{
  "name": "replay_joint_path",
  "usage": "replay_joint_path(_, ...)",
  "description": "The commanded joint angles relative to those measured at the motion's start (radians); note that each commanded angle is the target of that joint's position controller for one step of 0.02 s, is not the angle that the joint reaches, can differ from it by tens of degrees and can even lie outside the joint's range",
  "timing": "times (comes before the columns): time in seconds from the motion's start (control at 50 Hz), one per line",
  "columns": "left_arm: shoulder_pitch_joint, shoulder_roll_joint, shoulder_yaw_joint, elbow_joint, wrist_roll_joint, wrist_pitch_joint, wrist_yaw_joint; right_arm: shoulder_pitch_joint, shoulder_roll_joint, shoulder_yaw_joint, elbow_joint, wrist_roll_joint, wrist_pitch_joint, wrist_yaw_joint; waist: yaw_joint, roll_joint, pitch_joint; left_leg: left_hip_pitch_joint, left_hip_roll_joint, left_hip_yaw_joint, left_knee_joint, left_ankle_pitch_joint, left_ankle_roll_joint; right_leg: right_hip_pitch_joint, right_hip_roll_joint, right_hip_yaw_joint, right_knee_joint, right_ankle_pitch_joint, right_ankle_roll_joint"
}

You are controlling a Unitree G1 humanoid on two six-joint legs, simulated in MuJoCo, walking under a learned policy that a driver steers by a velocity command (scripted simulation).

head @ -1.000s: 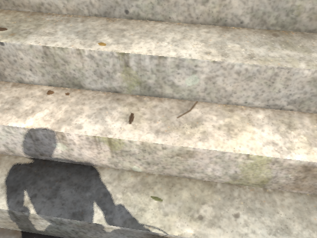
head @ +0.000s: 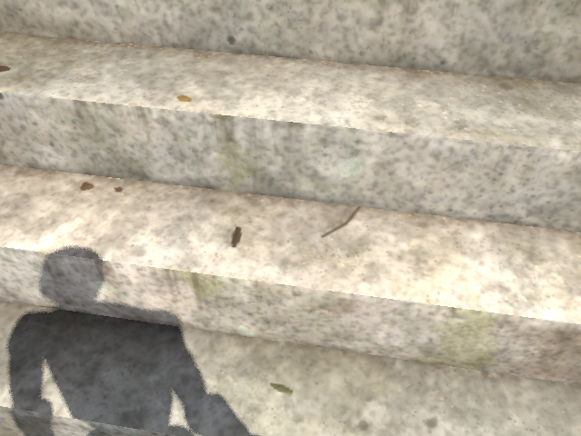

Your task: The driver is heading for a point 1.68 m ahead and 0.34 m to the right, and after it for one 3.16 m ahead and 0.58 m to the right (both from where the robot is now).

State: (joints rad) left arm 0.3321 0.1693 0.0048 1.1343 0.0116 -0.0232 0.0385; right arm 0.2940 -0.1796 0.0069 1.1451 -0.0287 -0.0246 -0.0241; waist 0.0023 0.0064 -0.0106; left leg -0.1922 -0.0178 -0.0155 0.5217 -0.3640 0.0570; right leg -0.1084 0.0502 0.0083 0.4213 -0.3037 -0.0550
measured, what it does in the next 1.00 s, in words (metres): walks ahead: right foot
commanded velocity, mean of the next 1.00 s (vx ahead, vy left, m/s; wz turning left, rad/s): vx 0.45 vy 0.00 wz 0.00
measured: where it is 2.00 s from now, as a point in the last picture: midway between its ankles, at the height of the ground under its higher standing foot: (271, 223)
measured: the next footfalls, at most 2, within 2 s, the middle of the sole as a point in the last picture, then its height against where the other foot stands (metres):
right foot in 0.46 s outside the picture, level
left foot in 1.06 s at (205, 388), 0.20 m higher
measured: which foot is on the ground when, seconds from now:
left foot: down 0.00-0.44, up 0.46-1.00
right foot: down 0.00-0.12, up 0.14-0.44, down 0.46-1.00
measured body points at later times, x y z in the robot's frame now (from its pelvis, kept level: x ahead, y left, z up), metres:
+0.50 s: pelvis +0.15 +0.01 -0.01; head +0.17 +0.01 +0.44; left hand +0.27 +0.25 -0.14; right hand +0.13 -0.22 -0.17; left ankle +0.01 +0.10 -0.68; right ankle +0.21 -0.05 -0.74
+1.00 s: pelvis +0.33 +0.06 +0.01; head +0.39 +0.06 +0.45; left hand +0.18 +0.27 -0.13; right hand +0.62 -0.08 -0.05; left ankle +0.46 +0.18 -0.45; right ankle +0.21 -0.05 -0.74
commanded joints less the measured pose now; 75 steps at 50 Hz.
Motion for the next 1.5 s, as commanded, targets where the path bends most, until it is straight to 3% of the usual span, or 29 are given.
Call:
replay_joint_path(0.02,0.110,0.141,0.038,0.001,0.002,-0.006,-0.002,-0.060,-0.045,-0.009,-0.086,-0.012,-0.037,0.013,0.028,-0.120,0.210,-0.231,0.019,0.047,0.062,-0.047,0.026,-0.052,-0.303,0.388,-0.259,-0.386,-0.176)
replay_joint_path(0.1,-0.072,0.111,0.038,-0.075,-0.004,-0.034,-0.013,0.137,-0.068,-0.029,-0.050,0.009,-0.078,0.016,-0.100,-0.010,0.171,0.095,0.049,-0.060,-0.165,-0.011,0.069,-0.235,-0.159,0.164,-0.029,-0.030,-0.096)
replay_joint_path(0.14,-0.130,0.068,0.023,-0.140,0.012,-0.061,-0.023,0.315,-0.196,-0.076,0.000,0.016,-0.078,0.006,-0.141,0.273,0.137,0.389,0.330,-0.455,-0.326,0.294,0.185,-0.566,0.007,-0.069,0.419,-0.184,-0.019)
replay_joint_path(0.16,-0.139,0.105,0.034,-0.135,0.026,-0.058,-0.021,0.311,-0.157,-0.070,-0.001,0.002,-0.073,0.005,-0.111,0.124,0.144,0.396,0.360,-0.431,-0.295,0.433,0.204,-0.627,-0.039,-0.035,0.545,-0.234,-0.023)
replay_joint_path(0.2,-0.112,0.071,0.034,-0.123,0.018,-0.061,-0.030,0.197,-0.115,-0.059,-0.044,-0.011,-0.071,0.006,-0.038,0.022,0.107,0.321,0.316,-0.305,-0.305,0.515,0.175,-0.581,-0.097,0.000,0.595,-0.107,-0.020)
replay_joint_path(0.34,-0.270,0.037,0.023,-0.199,0.008,-0.053,-0.023,0.106,-0.106,-0.037,-0.074,0.016,-0.090,0.000,-0.004,0.115,0.066,0.153,0.157,-0.027,-0.269,0.974,0.098,-0.328,-0.012,-0.130,0.208,0.076,-0.001)
replay_joint_path(0.4,-0.062,0.057,0.032,-0.131,0.004,-0.046,0.003,0.130,-0.102,-0.034,-0.066,0.016,-0.090,-0.013,0.050,0.160,-0.055,0.151,0.178,-0.015,-0.061,1.225,0.106,-0.124,0.025,-0.137,0.203,0.119,-0.045)
replay_joint_path(0.44,0.098,0.069,0.044,-0.083,0.017,-0.060,0.009,0.060,-0.118,-0.038,-0.086,0.040,-0.087,-0.003,0.150,0.080,-0.083,0.030,0.140,-0.010,0.210,1.045,0.090,0.095,0.008,-0.119,0.031,0.244,-0.073)
replay_joint_path(0.46,0.201,0.147,0.064,-0.061,0.038,-0.067,0.013,0.016,-0.104,-0.035,-0.121,0.044,-0.090,0.004,0.188,-0.036,-0.099,-0.175,0.071,0.012,0.469,0.646,0.062,0.255,-0.154,0.077,-0.033,0.347,-0.106)
replay_joint_path(0.48,0.161,0.249,0.081,-0.073,0.039,-0.064,0.002,0.111,-0.007,-0.021,-0.136,0.037,-0.080,0.005,0.067,-0.230,-0.107,-0.344,-0.055,0.055,0.809,-0.124,0.031,0.256,-0.424,0.422,-0.097,0.709,-0.213)
replay_joint_path(0.5,0.108,0.233,0.087,-0.079,0.000,-0.053,-0.008,0.166,-0.040,-0.030,-0.097,0.004,-0.056,0.001,0.042,-0.136,-0.099,-0.365,0.000,-0.018,0.926,-0.113,0.034,0.121,-0.450,0.463,-0.160,0.293,-0.310)
replay_joint_path(0.54,-0.024,0.098,0.052,-0.104,-0.006,-0.039,-0.030,0.050,-0.080,-0.049,-0.135,-0.021,-0.049,0.019,0.005,-0.073,0.090,-0.493,0.047,-0.006,1.025,-0.007,0.032,-0.074,-0.347,0.393,-0.278,-0.229,-0.258)
replay_joint_path(0.58,-0.013,0.064,0.036,-0.094,0.002,-0.048,-0.024,0.060,-0.045,-0.048,-0.138,-0.027,-0.035,0.036,-0.035,-0.039,0.109,-0.500,0.060,0.010,1.087,0.074,0.021,-0.178,-0.269,0.263,-0.267,-0.112,-0.203)
replay_joint_path(0.72,0.141,0.088,0.023,-0.035,0.003,-0.079,-0.009,-0.076,-0.005,-0.040,-0.239,-0.041,-0.006,0.028,-0.011,-0.041,0.065,-0.721,0.080,0.052,1.148,0.187,-0.034,-0.155,-0.258,0.193,-0.175,0.152,-0.235)
replay_joint_path(0.78,0.257,0.116,0.037,0.000,0.007,-0.088,-0.004,-0.239,0.031,-0.027,-0.348,-0.026,0.012,-0.008,0.043,-0.125,0.091,-1.088,0.080,0.044,1.567,-0.056,-0.013,0.065,-0.352,0.320,-0.231,0.030,-0.294)
replay_joint_path(0.86,0.320,0.099,0.027,0.031,0.020,-0.092,0.010,-0.455,0.066,0.008,-0.514,-0.027,-0.003,-0.010,0.076,-0.022,0.141,-1.410,0.117,-0.004,1.636,-0.208,0.029,0.212,-0.371,0.310,-0.247,-0.143,-0.211)
replay_joint_path(0.94,0.265,0.112,0.015,0.026,0.013,-0.094,0.006,-0.565,0.100,0.043,-0.655,-0.004,-0.001,-0.012,0.066,-0.048,0.173,-1.464,0.136,0.033,1.631,-0.305,0.044,0.140,-0.358,0.214,-0.328,-0.115,-0.170)
replay_joint_path(1.0,0.198,0.107,0.003,0.009,-0.042,-0.058,0.025,-0.573,0.158,0.100,-0.748,0.002,0.009,0.008,0.039,-0.035,0.087,-0.772,0.148,0.163,0.965,-0.174,0.075,-0.178,-0.263,0.027,-0.567,0.510,-0.164)
replay_joint_path(1.02,0.171,0.109,0.003,-0.019,-0.053,-0.054,0.019,-0.443,0.154,0.092,-0.691,0.020,0.016,0.002,-0.003,-0.070,-0.049,-0.431,0.087,0.188,0.878,-0.055,0.092,-0.207,-0.246,-0.039,-0.491,0.953,-0.177)
replay_joint_path(1.06,0.108,0.313,0.057,-0.085,-0.068,-0.096,-0.025,0.049,-0.011,0.002,-0.520,0.019,0.014,-0.004,-0.221,-0.202,-0.423,-0.033,-0.024,0.200,0.767,0.063,0.108,0.014,-0.322,-0.042,0.041,1.987,-0.143)
replay_joint_path(1.08,0.095,0.369,0.089,-0.106,-0.087,-0.120,-0.050,0.132,-0.108,-0.036,-0.467,-0.022,0.010,0.000,-0.267,-0.150,-0.541,0.092,-0.036,0.022,0.552,0.009,0.110,0.044,-0.284,-0.001,0.335,1.828,-0.111)
replay_joint_path(1.1,0.100,0.215,0.067,-0.165,-0.093,-0.149,-0.098,0.172,-0.232,-0.076,-0.419,-0.034,0.018,-0.026,-0.226,0.253,-0.555,0.313,0.310,-0.612,0.154,0.253,0.237,-0.368,-0.051,0.044,0.780,0.949,-0.044)
replay_joint_path(1.12,0.102,0.184,0.077,-0.168,-0.013,-0.142,-0.108,0.096,-0.272,-0.102,-0.411,-0.013,0.045,-0.029,-0.188,0.280,-0.642,0.197,0.380,-0.974,-0.155,0.092,0.221,-0.378,0.097,0.181,1.349,0.281,-0.025)
replay_joint_path(1.14,0.042,0.050,0.066,-0.237,0.028,-0.104,-0.094,-0.063,-0.227,-0.093,-0.396,0.014,0.037,-0.009,-0.072,0.139,-0.442,-0.007,0.402,-0.847,-0.164,-0.252,0.179,-0.554,0.039,0.264,1.570,0.281,-0.016)
replay_joint_path(1.18,-0.132,-0.053,0.034,-0.368,0.061,-0.053,-0.047,-0.183,-0.049,-0.051,-0.261,0.004,0.023,0.007,0.038,0.019,-0.007,-0.358,0.346,-0.566,-0.076,-0.493,0.126,-0.815,-0.017,0.134,1.692,0.319,-0.053)
replay_joint_path(1.22,-0.046,-0.097,0.008,-0.380,0.038,-0.016,-0.014,-0.180,0.101,-0.011,-0.178,-0.022,-0.018,0.025,0.140,0.024,0.064,-0.438,0.284,-0.271,-0.071,-0.285,0.037,-0.890,-0.014,0.158,1.766,0.288,-0.082)
replay_joint_path(1.3,-0.131,-0.112,-0.004,-0.398,-0.009,-0.014,0.000,-0.015,0.041,-0.018,-0.099,-0.023,-0.110,0.055,0.085,0.039,0.071,-0.303,0.306,-0.015,-0.197,0.204,0.045,-1.072,0.046,0.081,1.874,0.307,-0.101)
replay_joint_path(1.44,-0.427,-0.108,-0.031,-0.540,0.001,-0.004,0.008,0.165,-0.011,-0.017,-0.054,0.007,-0.125,0.026,0.036,-0.047,0.096,-0.090,0.239,0.219,-0.353,0.192,-0.046,-1.254,0.006,-0.008,1.648,0.223,-0.101)
replay_joint_path(1.5,-0.551,-0.108,-0.046,-0.621,-0.004,0.036,-0.016,0.259,-0.128,-0.053,-0.045,0.029,-0.114,-0.024,-0.015,0.157,0.011,0.091,0.275,0.232,-0.546,0.489,0.040,-1.162,-0.063,-0.212,1.369,-0.021,-0.095)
